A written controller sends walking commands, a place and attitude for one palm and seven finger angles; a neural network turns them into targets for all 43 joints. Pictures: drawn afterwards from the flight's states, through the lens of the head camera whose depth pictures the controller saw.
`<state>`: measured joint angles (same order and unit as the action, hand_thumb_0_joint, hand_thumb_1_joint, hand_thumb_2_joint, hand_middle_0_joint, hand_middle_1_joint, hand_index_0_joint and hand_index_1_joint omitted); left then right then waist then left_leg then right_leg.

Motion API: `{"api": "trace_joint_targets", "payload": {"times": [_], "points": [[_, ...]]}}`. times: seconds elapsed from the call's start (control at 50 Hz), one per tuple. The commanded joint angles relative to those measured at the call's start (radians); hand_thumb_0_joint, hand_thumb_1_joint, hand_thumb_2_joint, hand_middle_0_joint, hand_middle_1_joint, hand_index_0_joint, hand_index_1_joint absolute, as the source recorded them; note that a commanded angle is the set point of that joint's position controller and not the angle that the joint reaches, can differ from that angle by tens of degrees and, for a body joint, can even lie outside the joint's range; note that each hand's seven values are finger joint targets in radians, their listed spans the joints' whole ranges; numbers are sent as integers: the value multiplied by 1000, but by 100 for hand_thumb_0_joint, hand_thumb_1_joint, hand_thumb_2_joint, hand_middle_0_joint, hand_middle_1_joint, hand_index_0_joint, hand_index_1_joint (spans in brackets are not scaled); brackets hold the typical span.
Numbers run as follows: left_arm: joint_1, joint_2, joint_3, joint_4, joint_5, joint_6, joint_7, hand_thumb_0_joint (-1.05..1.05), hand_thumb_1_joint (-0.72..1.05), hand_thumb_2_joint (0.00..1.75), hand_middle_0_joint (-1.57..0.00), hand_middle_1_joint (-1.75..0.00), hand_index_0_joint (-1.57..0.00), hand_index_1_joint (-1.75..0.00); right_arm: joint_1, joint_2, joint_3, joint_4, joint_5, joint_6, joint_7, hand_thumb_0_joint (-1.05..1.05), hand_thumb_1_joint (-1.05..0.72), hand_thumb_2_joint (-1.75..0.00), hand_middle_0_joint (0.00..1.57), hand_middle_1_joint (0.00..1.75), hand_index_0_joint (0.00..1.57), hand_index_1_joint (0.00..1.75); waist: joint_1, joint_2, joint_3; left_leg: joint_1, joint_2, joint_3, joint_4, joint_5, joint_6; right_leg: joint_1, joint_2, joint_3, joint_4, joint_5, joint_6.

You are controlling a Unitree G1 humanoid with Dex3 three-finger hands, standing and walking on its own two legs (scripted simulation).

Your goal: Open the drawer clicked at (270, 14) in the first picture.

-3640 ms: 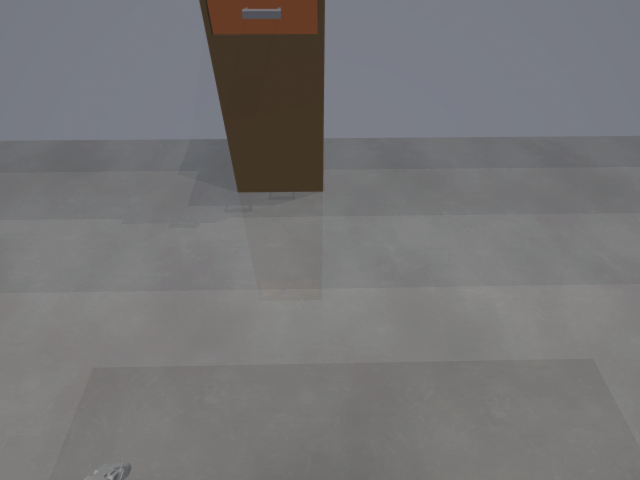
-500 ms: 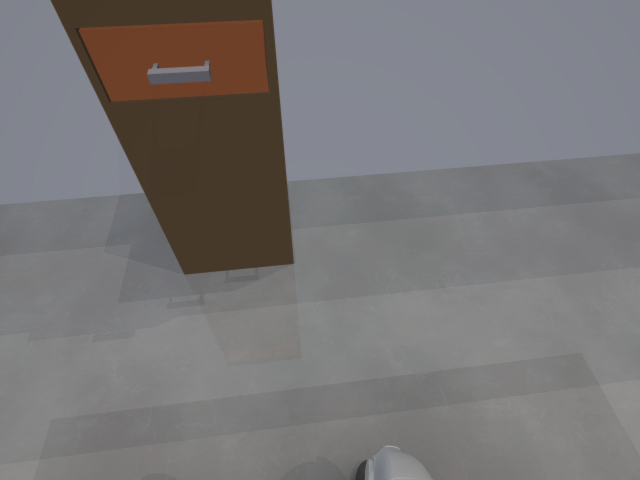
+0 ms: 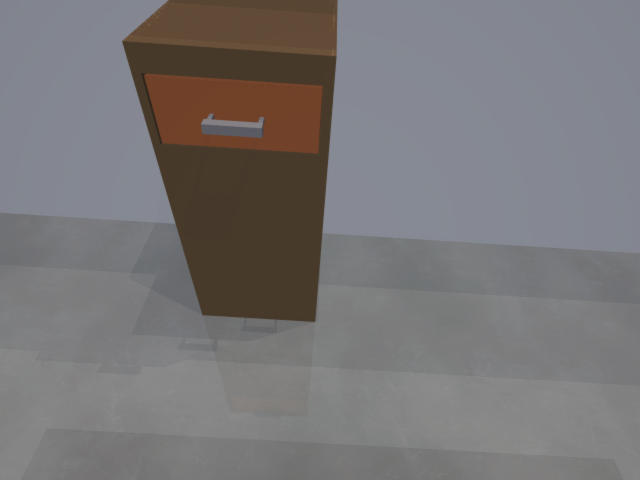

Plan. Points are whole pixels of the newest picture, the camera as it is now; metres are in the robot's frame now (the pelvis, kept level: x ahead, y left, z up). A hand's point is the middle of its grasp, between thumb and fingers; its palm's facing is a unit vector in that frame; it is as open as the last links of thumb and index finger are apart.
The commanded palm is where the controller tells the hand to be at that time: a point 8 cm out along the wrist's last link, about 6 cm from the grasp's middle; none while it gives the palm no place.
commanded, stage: take the last steps up to it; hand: left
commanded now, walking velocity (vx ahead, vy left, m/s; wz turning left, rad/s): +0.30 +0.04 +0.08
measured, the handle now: (234, 123) +0.79 +0.24 +0.04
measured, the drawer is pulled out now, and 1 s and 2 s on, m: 0.00 0.00 0.00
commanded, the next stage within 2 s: come to a stop and stand still in 0.64 s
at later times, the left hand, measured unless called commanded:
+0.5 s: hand (215, 447) +0.21 +0.17 -0.17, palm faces +0.02 -0.97 -0.24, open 7.3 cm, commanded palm none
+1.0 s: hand (212, 444) +0.22 +0.18 -0.18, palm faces +0.11 -0.98 -0.17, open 7.4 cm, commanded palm none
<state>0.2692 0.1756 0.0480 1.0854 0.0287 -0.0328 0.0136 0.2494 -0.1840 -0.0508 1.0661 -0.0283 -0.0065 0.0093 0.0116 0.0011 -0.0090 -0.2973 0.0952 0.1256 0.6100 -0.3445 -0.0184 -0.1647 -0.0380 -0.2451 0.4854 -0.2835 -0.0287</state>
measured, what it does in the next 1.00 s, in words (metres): walks ahead: right foot, then left foot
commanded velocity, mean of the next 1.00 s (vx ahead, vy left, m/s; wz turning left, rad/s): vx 0.09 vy -0.02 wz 0.03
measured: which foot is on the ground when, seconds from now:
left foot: down 0.00-0.48, up 0.50-0.82, down 0.84-1.00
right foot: down 0.00-0.04, up 0.06-0.44, down 0.46-0.88, up 0.90-1.00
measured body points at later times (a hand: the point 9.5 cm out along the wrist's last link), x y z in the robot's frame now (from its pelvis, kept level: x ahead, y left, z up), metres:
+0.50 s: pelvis +0.14 -0.02 -0.01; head +0.17 -0.04 +0.44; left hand +0.21 +0.22 -0.15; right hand +0.05 -0.21 -0.18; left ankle +0.04 +0.10 -0.72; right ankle +0.20 -0.12 -0.74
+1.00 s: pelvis +0.26 +0.01 +0.00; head +0.29 +0.03 +0.45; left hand +0.21 +0.23 -0.17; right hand +0.39 -0.20 -0.14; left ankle +0.32 +0.13 -0.73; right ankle +0.20 -0.11 -0.70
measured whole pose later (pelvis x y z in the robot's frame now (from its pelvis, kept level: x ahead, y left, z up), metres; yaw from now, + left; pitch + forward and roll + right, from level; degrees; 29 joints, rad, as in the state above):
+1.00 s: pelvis +0.26 +0.01 +0.00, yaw +2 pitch -1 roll +0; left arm 0.30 0.16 0.02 1.11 0.02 0.03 0.04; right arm 0.07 -0.13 -0.02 1.02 -0.02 -0.01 -0.03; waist 0.05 -0.04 0.09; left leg -0.31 0.06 0.14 0.50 -0.17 0.02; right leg -0.26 -0.06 -0.07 0.85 -0.54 0.03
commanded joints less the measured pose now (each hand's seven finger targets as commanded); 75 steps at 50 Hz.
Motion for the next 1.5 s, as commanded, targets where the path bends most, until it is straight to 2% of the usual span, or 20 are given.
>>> {"api": "trace_joint_targets", "payload": {"times": [0.0, 0.04, 0.16, 0.34, 0.4, 0.44, 0.46, 0.48, 0.54, 0.62, 0.78, 0.88, 0.92, 1.04, 1.16, 1.18, 1.2, 1.24, 1.32, 1.48], "points": [[2, 68, 15, -67, -15, 2, -15, 0, 90, 90, -20, -30, -20, -30, 228, -114, -13, 12, -5, -23, -14, 0, -90, -90, 20, 30, 20, 30, -78, 224, 128, 241, 167, -257, -315, -127, 93, -354, -77, 55, 78, -232, 15], [-101, 73, 9, -116, 2, 3, -16, 0, 90, 90, -20, -30, -20, -30, 290, -158, -22, 23, -3, -28, -27, 0, -90, -90, 20, 30, 20, 30, -111, 308, 167, 218, 311, -528, -492, -242, 212, -495, -33, 125, 501, -280, 16], [11, 33, 6, -46, 0, 5, -28, 0, 90, 90, -20, -30, -20, -30, 165, -90, -1, 4, 12, -64, -40, 0, -90, -90, 20, 30, 20, 30, -20, 77, 55, 231, 183, -216, -441, 182, 179, -418, -93, 174, 545, -27, 50], [-108, 7, 6, -88, -3, 1, -22, 0, 90, 90, -20, -30, -20, -30, 236, -70, -15, 74, 3, -55, -36, 0, -90, -90, 20, 30, 20, 30, -50, 120, 125, 196, 183, -166, -385, 251, 183, -303, -62, 116, 203, -17, 54], [6, 22, 17, -51, -1, -9, -21, 0, 90, 90, -20, -30, -20, -30, 195, -61, -13, 71, 4, -49, -37, 0, -90, -90, 20, 30, 20, 30, 14, 82, 94, 123, 137, -112, -240, 227, 134, -81, -20, 82, 44, 81, 38], [224, 150, 43, 10, 9, -30, -8, 0, 90, 90, -20, -30, -20, -30, 201, 2, -4, 47, 19, -55, -24, 0, -90, -90, 20, 30, 20, 30, 96, -193, -21, -154, -7, 19, 173, 48, 57, 287, -257, 382, -76, 94, -52], [318, 230, 54, 22, -4, -29, -2, 0, 90, 90, -20, -30, -20, -30, 172, 10, 4, 4, 20, -52, -20, 0, -90, -90, 20, 30, 20, 30, 109, -299, -57, -292, -70, 3, 433, -257, 37, 330, -436, 643, -215, 126, -141], [278, 215, 51, 17, -12, -32, 4, 0, 90, 90, -20, -30, -20, -30, 126, -12, -2, -1, 15, -42, -20, 0, -90, -90, 20, 30, 20, 30, 104, -271, -46, -307, -27, -96, 556, -223, 39, 233, -443, 672, -260, 45, -161], [101, 87, 22, -29, -6, -34, 15, 0, 90, 90, -20, -30, -20, -30, 76, 16, -9, 3, 7, -30, -11, 0, -90, -90, 20, 30, 20, 30, 22, -70, 100, -284, 49, -121, 563, -13, 26, -15, -349, 421, -282, 82, -126], [85, 71, 10, -30, 1, -44, 11, 0, 90, 90, -20, -30, -20, -30, 91, 37, 2, 5, 6, -10, -3, 0, -90, -90, 20, 30, 20, 30, -13, -117, 70, -186, 29, -54, 335, 27, -11, -41, -275, 228, -256, 372, -106], [57, 100, 4, -12, -9, -13, 19, 0, 90, 90, -20, -30, -20, -30, 8, -6, 19, -29, 13, -24, -7, 0, -90, -90, 20, 30, 20, 30, -26, -112, 58, 93, -26, -18, -130, 275, -12, -45, -186, 141, -103, 431, -43], [175, 43, -21, 6, -21, 43, 37, 0, 90, 90, -20, -30, -20, -30, 33, -158, -1, -22, 19, -14, -51, 0, -90, -90, 20, 30, 20, 30, -20, 290, -33, 221, 275, -270, -266, 984, 161, -119, -36, 157, 276, -297, 68], [137, 72, -8, -9, -14, 57, 34, 0, 90, 90, -20, -30, -20, -30, -1, -158, -11, -36, 18, 1, -66, 0, -90, -90, 20, 30, 20, 30, -25, 227, -20, 212, 278, -246, -242, 1035, 194, -183, -41, 217, 424, -295, 59], [79, 76, 24, -90, -13, 82, 16, 0, 90, 90, -20, -30, -20, -30, -80, -165, -36, -86, 12, 19, -63, 0, -90, -90, 20, 30, 20, 30, -17, 113, -84, 166, 275, -186, -255, 707, 205, -259, -27, 257, 576, -212, 69], [173, 38, 14, -79, -12, 61, 13, 0, 90, 90, -20, -30, -20, -30, -141, -144, -39, -101, 5, 31, -29, 0, -90, -90, 20, 30, 20, 30, 35, 150, -54, -87, 168, -170, -292, -27, 111, 33, -8, 163, 94, -56, 43], [211, 71, 16, -64, -2, 52, 16, 0, 90, 90, -20, -30, -20, -30, -131, -104, -33, -101, 11, 36, -23, 0, -90, -90, 20, 30, 20, 30, 50, 33, -24, -165, 79, -113, -210, -138, 58, 88, -30, 192, -55, -32, 45], [169, 147, 16, -80, 9, 37, 18, 0, 90, 90, -20, -30, -20, -30, -112, -29, -18, -111, 24, 47, -13, 0, -90, -90, 20, 30, 20, 30, 30, -228, 30, -194, -32, -46, -4, -162, -8, -46, -225, 489, -280, -321, -18], [12, 227, 31, -151, 6, 43, 24, 0, 90, 90, -20, -30, -20, -30, -155, -67, -22, -139, 13, 63, -2, 0, -90, -90, 20, 30, 20, 30, 26, -249, 132, -131, -37, -119, 220, -118, 0, -345, -355, 677, -451, -553, -94], [-68, 174, 22, -156, -3, 25, 15, 0, 90, 90, -20, -30, -20, -30, 10, -82, -23, -56, 4, 44, 3, 0, -90, -90, 20, 30, 20, 30, -24, -161, 112, -145, -52, -116, 307, 47, -5, -169, -223, 416, -304, -129, -54], [103, 188, 37, -85, -3, 19, 26, 0, 90, 90, -20, -30, -20, -30, -39, -80, -6, -90, 17, 32, -20, 0, -90, -90, 20, 30, 20, 30, 61, -151, 2, -167, -63, -106, 133, -94, -28, 174, -301, 426, -146, 565, -148]]}}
